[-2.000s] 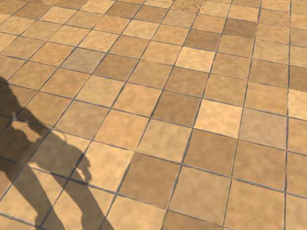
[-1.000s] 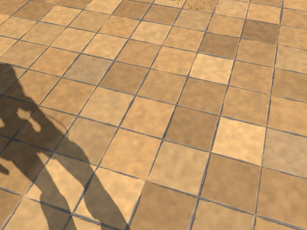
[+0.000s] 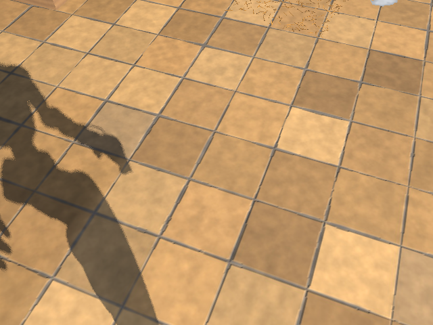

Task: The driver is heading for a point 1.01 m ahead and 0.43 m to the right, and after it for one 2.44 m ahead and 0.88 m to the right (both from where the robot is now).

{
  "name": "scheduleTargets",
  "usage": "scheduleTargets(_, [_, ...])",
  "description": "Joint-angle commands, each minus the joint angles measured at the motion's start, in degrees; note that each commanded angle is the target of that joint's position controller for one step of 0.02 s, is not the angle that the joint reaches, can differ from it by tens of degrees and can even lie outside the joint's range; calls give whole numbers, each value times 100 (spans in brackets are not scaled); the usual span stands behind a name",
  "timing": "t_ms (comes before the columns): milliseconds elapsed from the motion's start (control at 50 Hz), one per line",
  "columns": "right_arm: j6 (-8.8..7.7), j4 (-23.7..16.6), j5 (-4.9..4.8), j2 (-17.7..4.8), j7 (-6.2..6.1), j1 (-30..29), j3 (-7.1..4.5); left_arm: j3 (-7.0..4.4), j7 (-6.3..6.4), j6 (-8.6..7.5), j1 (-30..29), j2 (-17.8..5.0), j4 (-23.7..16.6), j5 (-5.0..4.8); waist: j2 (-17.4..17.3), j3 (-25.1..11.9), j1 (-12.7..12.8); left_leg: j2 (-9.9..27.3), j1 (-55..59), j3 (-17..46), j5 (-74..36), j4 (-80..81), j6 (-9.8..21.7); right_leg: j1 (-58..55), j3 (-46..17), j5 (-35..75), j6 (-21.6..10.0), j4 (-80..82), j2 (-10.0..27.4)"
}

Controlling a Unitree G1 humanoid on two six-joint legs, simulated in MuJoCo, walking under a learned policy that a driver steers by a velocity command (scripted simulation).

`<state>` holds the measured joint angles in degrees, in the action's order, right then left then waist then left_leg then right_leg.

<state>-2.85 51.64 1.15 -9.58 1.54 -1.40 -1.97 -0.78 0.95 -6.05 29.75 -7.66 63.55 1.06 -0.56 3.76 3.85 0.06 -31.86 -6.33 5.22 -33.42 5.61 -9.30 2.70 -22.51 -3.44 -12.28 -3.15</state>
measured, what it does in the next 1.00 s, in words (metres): walks ahead, turning right: left foot, then right foot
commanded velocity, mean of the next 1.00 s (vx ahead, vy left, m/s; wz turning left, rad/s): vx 0.43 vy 0.00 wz -0.50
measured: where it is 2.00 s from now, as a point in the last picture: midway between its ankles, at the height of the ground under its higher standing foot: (283, 279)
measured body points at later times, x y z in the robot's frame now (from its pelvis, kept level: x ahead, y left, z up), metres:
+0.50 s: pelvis +0.27 -0.01 +0.01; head +0.30 -0.02 +0.46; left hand +0.49 +0.16 -0.11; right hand +0.16 -0.22 -0.14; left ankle +0.16 +0.08 -0.73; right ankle +0.40 -0.15 -0.69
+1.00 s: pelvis +0.50 -0.11 +0.01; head +0.54 -0.15 +0.46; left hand +0.65 +0.13 -0.11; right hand +0.54 -0.41 -0.11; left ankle +0.70 -0.06 -0.68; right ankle +0.41 -0.12 -0.73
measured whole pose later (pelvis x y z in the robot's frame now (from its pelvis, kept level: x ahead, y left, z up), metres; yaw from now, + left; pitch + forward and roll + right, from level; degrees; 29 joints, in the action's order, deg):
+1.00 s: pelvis +0.50 -0.11 +0.01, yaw -33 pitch +1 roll +0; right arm -0.8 43.5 1.5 -13.9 -0.1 3.2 -1.8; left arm -4.3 0.9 -1.1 20.6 -14.9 50.4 0.4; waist -2.6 4.6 4.1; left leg 3.1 -37.0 1.5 7.3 -46.0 -2.0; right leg 5.3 -6.8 -16.5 -7.2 -21.5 -9.3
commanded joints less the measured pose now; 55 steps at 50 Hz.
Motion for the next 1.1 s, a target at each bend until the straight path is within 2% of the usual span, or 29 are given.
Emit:
scheduleTargets(20, [-145,231,-2,-737,-144,1689,-272,-189,21,-18,-181,-1026,-212,-7,465,-584,-1101,-352,2251,-21,31,529,284,783,-422,6255,-476,-2102,1310])
scheduleTargets(40, [-202,422,130,-1080,-211,2547,-393,-157,-15,-9,-193,-909,-310,-52,206,-1122,-1385,414,3640,753,500,685,444,1785,-356,4717,-427,-3492,1057])
scheduleTargets(60, [-212,407,307,-1661,-212,3004,-531,-17,-64,40,553,-144,-426,-260,-960,-2055,-1038,2361,5329,3444,1280,962,1120,3692,-12,582,-206,-5816,200])
scheduleTargets(80, [-131,326,106,-1414,-141,2610,-500,-186,-40,103,384,-710,-359,-172,-417,-2056,-1007,2514,4799,4577,2127,1834,1228,4200,-535,-450,-299,-6590,62])
scheduleTargets(100, [-128,210,22,-1076,-131,1859,-392,-247,-46,140,-212,-809,-555,-98,-196,-1031,-717,2298,3819,3633,2672,2087,974,4451,-600,110,-329,-6543,455])
scheduleTargets(120, [-179,122,-4,-731,-113,1403,-298,-248,-79,136,-548,-735,-663,-56,-49,-480,-594,2067,2976,2916,2183,2352,773,4350,-571,491,-336,-6215,661])
scheduleTargets(160, [-269,246,-12,-417,-174,1411,-202,-280,-141,261,-542,-540,-669,66,-182,-100,-299,1643,2122,1742,1103,2503,429,3926,-558,670,-285,-5832,882])
scheduleTargets(200, [-366,348,-24,-394,-213,1708,-185,-290,-199,401,-544,-383,-727,95,-190,-108,-199,1549,1977,1198,475,2564,370,3855,-497,787,-228,-5695,925])
scheduleTargets(240, [-432,381,-30,-554,-224,1880,-216,-304,-240,493,-917,-379,-915,92,-221,-6,-171,1516,2047,765,181,2670,348,4262,-426,1129,-173,-5515,1002])
scheduleTargets(280, [-445,407,-5,-584,-228,2067,-215,-311,-280,536,-1360,-425,-1099,83,-241,92,-219,1428,2202,390,-90,2698,302,4684,-354,1566,-126,-5208,1045])
scheduleTargets(360, [-458,447,-9,-590,-246,2339,-175,-258,-365,506,-2250,-407,-1444,59,-229,261,-373,1257,2455,-252,-857,2619,206,4774,-35,2317,-64,-3809,932])
scheduleTargets(460, [-383,588,3,-799,-331,2860,-210,-219,-440,477,-3067,-452,-1816,92,-281,307,-617,1502,3456,-681,-2046,2308,164,4622,509,2118,-264,-2632,693])
scheduleTargets(520, [-284,581,27,-993,-388,2801,-258,-296,-413,484,-2813,-605,-1818,114,-499,33,-392,1588,3928,-958,-4330,1407,108,3995,789,1315,-577,-2419,241])
scheduleTargets(560, [-173,518,36,-1186,-382,2709,-319,-413,-361,460,-1939,-820,-1588,118,-587,-479,-24,1622,3948,-1009,-5030,-63,109,3047,842,777,-837,-2195,-153])
scheduleTargets(580, [-128,441,9,-1228,-340,2623,-330,-515,-307,405,-1168,-1001,-1347,158,-381,-899,343,1547,3436,-1080,-4266,-1339,-18,1940,680,970,-998,-1658,-269])
scheduleTargets(600, [-130,241,-4,-1032,-305,2577,-285,-684,-228,376,-558,-1521,-1234,225,167,-1420,579,1341,2077,-1033,-1898,-3070,-191,576,-803,344,-1312,-1443,816])
scheduleTargets(620, [-188,-252,-94,-607,-175,2493,-243,-799,-216,442,-854,-2057,-1389,125,1464,-1734,134,-103,-496,-399,2571,-5170,-562,-845,-4174,366,-2226,-632,2245])
scheduleTargets(640, [-274,-436,-57,-1000,-140,1733,-286,-765,-185,524,-772,-1970,-1404,46,330,-1453,316,150,-1182,653,2114,-5180,-497,-629,-4013,734,-2082,-260,2218])
scheduleTargets(660, [-354,-534,-119,-886,-115,1521,-242,-692,-137,515,-1053,-1733,-1374,13,150,-851,128,407,-1286,720,1543,-4818,-445,-21,-3234,1246,-1904,-235,2130])
scheduleTargets(680, [-386,-426,-108,-865,-140,1690,-238,-620,-128,468,-1295,-1438,-1369,-6,-258,-446,-168,608,-925,733,1258,-4207,-446,709,-2683,2113,-1637,-169,1868])
scheduleTargets(720, [-184,-385,106,-814,-159,1879,-235,-521,-75,346,-1614,-1202,-1444,-84,-206,-345,-512,740,-239,774,1206,-3632,-595,1442,-1895,3458,-1382,-165,1380])
scheduleTargets(760, [13,-436,155,-757,-154,1937,-232,-507,-81,222,-1486,-1295,-1422,-144,-118,-377,-631,663,-43,686,1283,-3319,-771,1669,-1502,5119,-1332,-352,1177])
scheduleTargets(800, [102,-567,130,-720,-151,1720,-208,-539,-85,209,-1266,-1477,-1403,-121,46,-427,-589,549,-122,560,994,-2941,-865,1730,-1242,5999,-1165,-536,969])
scheduleTargets(880, [167,-925,82,-814,-155,945,-163,-521,-50,342,-884,-1495,-1452,-112,412,-510,-304,365,-413,509,385,-2152,-878,1494,-1282,6197,-766,-795,753])
scheduleTargets(960, [154,-1206,20,-891,-179,316,-90,-533,22,466,-565,-1550,-1507,-77,513,-520,-12,165,-598,607,72,-1319,-773,928,-1664,6052,-639,-1090,839])
scheduleTargets(1020, [92,-1294,-8,-1013,-211,230,-64,-555,72,542,-562,-1601,-1603,-10,554,-485,19,-16,-387,731,271,-743,-647,696,-1985,6069,-628,-1492,900])
scheduleTargets(1060, [32,-1191,-27,-1166,-255,725,-91,-583,78,556,-919,-1696,-1768,16,597,-534,-252,-150,492,815,452,-89,-476,990,-2158,6031,-458,-1884,808])
scheduleTargets(1080, [-8,-1094,-21,-1255,-291,1118,-119,-596,54,531,-1136,-1750,-1852,-15,612,-624,-465,-246,1180,757,266,423,-376,1212,-2203,5950,-315,-2229,638])
scheduleTargets(1100, [-97,-987,27,-1334,-340,1678,-149,-577,6,475,-1384,-1716,-1956,-107,414,-822,-827,21,2239,917,-858,1088,-238,1681,-2143,5369,-129,-2976,342])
